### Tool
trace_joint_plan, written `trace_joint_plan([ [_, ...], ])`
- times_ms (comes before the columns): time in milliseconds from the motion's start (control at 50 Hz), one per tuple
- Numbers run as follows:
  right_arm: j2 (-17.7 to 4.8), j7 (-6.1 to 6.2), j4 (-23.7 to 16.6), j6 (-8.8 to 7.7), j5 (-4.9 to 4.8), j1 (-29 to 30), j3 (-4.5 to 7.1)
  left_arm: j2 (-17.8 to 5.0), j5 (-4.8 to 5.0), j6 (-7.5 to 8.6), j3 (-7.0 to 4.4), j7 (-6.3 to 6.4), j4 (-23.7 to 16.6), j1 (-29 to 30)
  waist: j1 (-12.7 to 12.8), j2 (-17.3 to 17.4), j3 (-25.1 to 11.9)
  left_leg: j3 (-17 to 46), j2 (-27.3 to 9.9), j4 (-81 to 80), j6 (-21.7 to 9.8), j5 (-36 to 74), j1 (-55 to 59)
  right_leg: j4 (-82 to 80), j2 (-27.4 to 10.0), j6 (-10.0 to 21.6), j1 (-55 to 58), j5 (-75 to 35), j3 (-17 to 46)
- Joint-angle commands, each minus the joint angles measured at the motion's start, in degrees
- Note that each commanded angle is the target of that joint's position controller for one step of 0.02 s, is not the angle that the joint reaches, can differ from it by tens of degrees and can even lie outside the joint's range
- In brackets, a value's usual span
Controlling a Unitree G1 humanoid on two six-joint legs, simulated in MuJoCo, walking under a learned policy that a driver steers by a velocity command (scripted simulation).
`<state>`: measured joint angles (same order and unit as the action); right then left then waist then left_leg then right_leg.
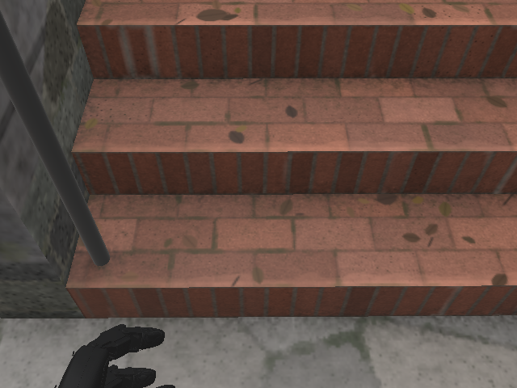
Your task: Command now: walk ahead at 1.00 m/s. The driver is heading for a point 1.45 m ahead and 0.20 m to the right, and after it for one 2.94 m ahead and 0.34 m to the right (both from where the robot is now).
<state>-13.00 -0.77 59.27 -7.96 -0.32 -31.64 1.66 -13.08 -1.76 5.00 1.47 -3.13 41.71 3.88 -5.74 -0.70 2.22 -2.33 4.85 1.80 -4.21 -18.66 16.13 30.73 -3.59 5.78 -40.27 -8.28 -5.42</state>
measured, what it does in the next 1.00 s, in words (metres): climbs: right foot, then left foot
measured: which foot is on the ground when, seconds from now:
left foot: down 0.00-0.08, up 0.10-0.46, down 0.48-0.74, up 0.76-1.00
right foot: up 0.00-0.04, down 0.06-0.48, up 0.50-0.70, down 0.72-1.00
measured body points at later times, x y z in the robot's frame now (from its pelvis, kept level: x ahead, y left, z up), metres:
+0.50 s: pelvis +0.47 -0.01 +0.02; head +0.49 +0.00 +0.47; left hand +0.44 +0.25 -0.12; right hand +0.68 -0.22 -0.06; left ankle +0.49 +0.10 -0.72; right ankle +0.29 -0.10 -0.64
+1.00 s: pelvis +0.87 -0.04 +0.19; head +0.89 -0.06 +0.64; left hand +0.78 +0.21 +0.06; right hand +1.17 -0.20 +0.19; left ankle +0.95 +0.08 -0.27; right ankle +0.75 -0.12 -0.55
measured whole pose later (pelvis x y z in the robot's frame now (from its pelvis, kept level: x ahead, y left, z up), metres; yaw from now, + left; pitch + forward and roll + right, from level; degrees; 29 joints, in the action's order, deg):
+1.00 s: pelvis +0.87 -0.04 +0.19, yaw -1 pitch +5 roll +2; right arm -4.7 2.3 27.1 -3.8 0.7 6.6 -3.2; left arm -12.2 -0.9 5.0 -1.9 -1.1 62.4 -30.8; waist 0.5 -0.4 -3.3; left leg 1.0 5.3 111.6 -8.4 -26.0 -70.1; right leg 21.1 2.3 4.1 -4.3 19.5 0.9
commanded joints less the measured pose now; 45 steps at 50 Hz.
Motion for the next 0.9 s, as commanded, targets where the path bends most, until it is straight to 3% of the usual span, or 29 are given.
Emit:
trace_joint_plan([
  [20, -13.26, 1.14, -2.64, 0.63, 1.67, 2.37, 2.43, -8.63, -0.51, 0.65, -2.66, 1.24, -0.84, -6.61, 9.04, 6.65, -3.13, 1.06, -14.85, 16.30, -2.22, 75.03, -7.26, -1.11, 7.13, 2.38, 20.49, 6.50, -2.54],
  [60, -13.59, 2.05, -3.29, 1.99, 2.80, 6.17, 2.53, -12.74, -0.86, 0.42, -4.89, 3.13, 6.06, -28.89, 19.27, 8.06, -13.67, 0.08, -13.62, 45.94, -2.05, 67.93, -15.84, -0.37, 4.63, 4.60, 42.82, 14.36, 1.32],
  [80, -6.77, 1.41, -5.11, 1.67, 1.95, 3.69, 1.10, -17.82, -2.24, 0.23, -6.59, 4.26, 7.04, -35.25, 17.81, -2.05, -19.87, -0.97, -7.07, 70.34, -1.96, 34.99, -32.46, 1.38, -9.38, 7.60, 57.01, 28.13, 17.80],
  [100, -2.35, 0.38, -6.20, 0.43, -1.97, -2.96, 0.01, -18.53, -2.73, 0.06, -7.45, 3.14, 7.66, -33.69, 11.93, -17.22, -28.46, 5.60, 1.59, 89.64, -0.87, -8.28, -52.23, -10.04, -21.11, 16.19, 69.63, 35.30, 51.33],
  [120, -7.43, 0.92, -7.71, 0.10, -1.19, 5.70, 0.70, -14.08, -1.32, 0.08, -7.38, 2.26, 7.26, -27.78, 11.94, -6.14, -20.72, 8.54, -4.28, 86.91, -3.12, -0.73, -57.91, -14.14, -15.80, 12.78, 63.97, 39.77, 45.92],
  [160, -5.92, 0.69, -9.76, 0.11, -0.02, 14.05, -0.01, -7.46, -0.92, 1.18, -5.86, 1.93, 8.26, -22.23, 8.78, 3.70, -6.63, 7.77, -8.24, 78.14, -2.72, 5.75, -55.09, -17.53, -12.34, 9.97, 44.17, 23.46, 30.69],
  [220, -2.31, -0.73, -10.62, 3.06, 3.06, 13.26, -0.94, -4.90, 0.03, 2.94, -4.35, 2.33, 10.97, -22.38, 3.00, 1.11, -1.64, 7.43, -10.67, 71.10, -0.35, 3.53, -48.64, -21.79, -8.44, 7.60, 29.47, 15.45, 20.80],
  [300, -1.74, -1.71, -16.57, 3.11, 3.09, 26.00, -2.05, -7.75, 1.88, 4.87, -4.62, 1.40, 11.35, -21.79, 2.87, -1.50, 3.67, 0.02, -9.88, 46.91, 1.89, 14.95, -43.04, -25.32, -0.51, 4.56, 20.27, -5.04, 6.12],
  [360, -1.26, -0.30, -17.08, 3.34, 1.57, 27.42, -2.78, -10.38, 2.22, 5.29, -5.09, 1.88, 12.15, -24.21, 3.21, -6.01, 0.35, -2.29, -7.37, 40.10, 0.55, 18.99, -37.72, -23.72, -4.85, 4.87, 28.11, -21.60, 7.39],
  [420, -5.23, 1.42, -17.39, 2.38, 3.11, 26.94, -1.51, -8.50, 0.81, 3.26, -3.98, 3.26, 12.79, -29.33, 4.21, 0.66, -6.62, -8.04, -1.73, 39.03, -3.09, 10.47, -41.07, -1.75, -4.17, 2.39, 46.67, -65.26, 5.85],
  [460, -6.32, 1.90, -12.93, 0.88, 4.27, 10.61, -0.02, -13.64, 2.20, 1.65, -5.45, 4.16, 11.84, -24.26, -4.11, -4.02, -13.88, -4.59, -3.25, 16.68, -3.85, 20.49, -17.87, 22.29, -3.02, 1.98, 39.09, -55.31, 8.41],
  [480, -9.37, 2.30, -8.74, 0.70, 4.77, -1.72, 1.01, -11.56, 2.28, 2.30, -5.17, 3.59, 9.45, -14.35, -10.87, 1.04, -14.06, 0.48, -10.95, 14.66, -6.43, 29.72, 1.47, 46.17, 4.66, 1.45, 16.28, -15.98, 7.48],
  [500, -14.25, 1.11, -6.33, 0.79, 5.97, -3.62, 2.03, -1.53, 1.16, 3.78, -2.79, 4.22, 6.31, -13.81, -4.77, 13.52, -9.60, 13.94, -22.26, 29.42, -7.16, 73.20, 14.88, 69.81, 11.13, 0.48, -12.81, 33.34, 9.24],
  [520, -14.45, 0.76, -6.71, 1.55, 6.11, -3.08, 2.66, -0.28, 3.05, 3.60, -2.13, 4.40, 3.82, -16.60, -2.68, 8.39, -14.92, 18.25, -28.63, 27.20, -12.81, 67.07, 17.72, 76.42, 10.25, 1.29, -23.47, 32.53, 12.08],
  [540, -10.49, 0.41, -6.65, 1.81, 6.26, -0.58, 2.42, 0.47, 2.81, 2.82, -1.63, 5.00, 2.56, -15.21, -0.91, 3.85, -11.98, 17.61, -28.13, 22.45, -11.90, 42.79, 11.52, 81.24, 7.60, 1.84, -27.46, 33.77, 11.10],
  [600, -3.12, 0.59, -4.91, 0.33, 3.73, 7.65, -0.51, 6.55, -0.56, -0.39, 1.12, 4.96, -10.21, 3.14, 5.14, 8.39, 4.17, 6.48, -23.10, 4.39, -6.14, 20.52, -20.20, 89.71, 5.99, 2.32, -33.27, 46.16, 8.21],
  [620, -3.29, 0.28, -4.43, -0.91, 2.50, 7.44, -0.91, 6.22, -0.35, -1.32, 1.74, 5.37, -14.65, 6.48, 6.64, 12.78, 8.74, 5.57, -24.72, -0.01, -6.72, 20.50, -26.46, 89.50, 4.55, 2.63, -34.96, 50.23, 8.27],
  [640, -1.82, -0.08, -2.50, -0.96, 1.35, 9.75, -1.59, 5.95, 0.50, -1.34, 2.96, 5.69, -18.57, 8.01, 10.22, 10.49, 11.75, -0.69, -22.05, -3.88, -4.51, 22.92, -33.88, 78.15, 2.11, 3.34, -30.97, 51.23, 7.91],
  [660, -2.45, 0.86, -2.11, -0.35, 0.34, 11.88, -1.95, 5.92, 0.26, -1.67, 3.63, 5.48, -19.83, 5.64, 13.25, 6.83, 10.23, -4.13, -20.93, -9.41, -4.24, 30.16, -41.35, 65.33, -0.37, 3.17, -18.95, 47.29, 5.98],
  [680, -3.84, 1.61, -4.88, 0.68, -0.68, 20.05, -2.43, 4.92, 1.19, -1.91, 3.78, 4.09, -15.88, -2.85, 18.89, 2.32, 3.31, -12.66, -13.25, -9.21, -5.59, 52.15, -52.87, 50.18, 2.83, 1.41, 6.52, 34.82, -2.21],
  [700, -9.11, 1.96, -8.50, -0.85, -3.28, 16.98, -1.59, 1.33, 1.70, -2.19, 2.25, 3.63, -10.00, -14.86, 19.79, 4.43, -10.02, -10.30, -14.99, 0.29, -9.74, 100.77, -51.04, 54.44, 9.48, -0.55, 29.10, 30.93, -8.04],
  [740, -24.85, -0.30, -10.81, -2.56, -5.98, 21.46, 4.30, -3.94, -1.59, -2.99, -1.12, 4.62, -6.67, -30.00, 28.86, 6.15, -28.90, -5.61, -20.22, 31.07, -9.80, 131.85, -27.77, 40.29, 11.31, 0.23, 35.47, 30.38, -1.66],
  [760, -21.29, -0.49, -12.48, -2.00, -4.62, 22.11, 4.78, -9.38, -1.81, -1.67, -3.29, 4.61, -4.32, -32.28, 27.07, -0.63, -31.59, -3.02, -14.93, 53.89, -6.51, 119.23, -27.55, 22.98, 10.33, 1.85, 38.78, 32.14, 7.42],
  [780, -11.29, -1.35, -12.34, -1.80, 0.29, 25.24, 3.03, -11.98, -1.60, -1.10, -4.39, 4.59, -0.14, -32.12, 22.08, -10.54, -21.13, 1.98, -5.59, 76.77, -3.84, 35.40, -34.43, -1.07, 2.25, 2.71, 35.11, 21.69, 26.29],
  [800, -3.41, -1.26, -16.86, -1.68, 1.61, 13.88, 2.22, -16.27, -0.49, -1.05, -6.62, 5.10, 1.93, -30.29, 14.88, -23.06, -24.77, 17.42, 5.65, 109.12, -2.68, 14.51, -56.06, -9.25, -11.37, 8.42, 43.42, -1.47, 58.54],
  [820, 1.16, -0.45, -21.55, -1.09, 3.51, 19.24, 0.54, -13.90, 1.04, -0.09, -6.71, 3.63, 2.38, -26.12, 10.66, -7.33, -17.50, 17.72, 3.35, 124.75, -3.47, 12.01, -69.15, -5.52, -11.74, 9.92, 42.53, 2.20, 56.68],
  [840, 4.75, 0.10, -25.27, -0.76, 4.25, 26.32, -0.86, -10.10, 1.35, 0.22, -5.87, 2.95, 5.95, -27.62, 11.08, -3.72, -8.62, 14.98, 2.49, 129.34, -4.62, 6.55, -79.77, -3.72, -9.70, 10.23, 39.01, 11.81, 47.85],
  [880, 11.57, 1.77, -28.59, 1.07, 4.00, 30.43, -3.58, -1.00, -0.85, -0.08, -4.36, 1.75, 13.88, -33.21, 8.33, -2.30, 0.83, 12.31, 2.89, 138.20, -6.62, -2.46, -94.54, -2.06, -3.63, 4.13, 37.73, 10.28, 24.95],
  [900, 10.33, 1.82, -29.36, 2.27, 2.83, 28.69, -4.02, 2.86, -0.40, 0.27, -3.27, 1.34, 14.70, -32.48, 6.04, -0.08, 2.89, 10.31, 2.49, 133.11, -6.55, -4.39, -91.98, -4.77, -2.87, 1.54, 31.19, 7.16, 19.34],
])
Velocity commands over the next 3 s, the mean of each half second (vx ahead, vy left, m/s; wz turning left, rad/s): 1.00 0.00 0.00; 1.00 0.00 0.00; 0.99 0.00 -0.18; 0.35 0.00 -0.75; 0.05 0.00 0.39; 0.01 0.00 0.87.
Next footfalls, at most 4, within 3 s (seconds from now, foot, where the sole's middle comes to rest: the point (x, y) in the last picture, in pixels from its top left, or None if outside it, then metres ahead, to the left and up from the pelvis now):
0.06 right None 0.30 -0.09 -0.76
0.48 left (205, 363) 0.52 0.11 -0.76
0.72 right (285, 230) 0.79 -0.12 -0.59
1.08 left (221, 104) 1.10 0.02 -0.42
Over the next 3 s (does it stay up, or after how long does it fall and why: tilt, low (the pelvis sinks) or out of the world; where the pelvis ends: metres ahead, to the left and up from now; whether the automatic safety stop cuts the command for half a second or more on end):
stays up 1.75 -0.04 0.85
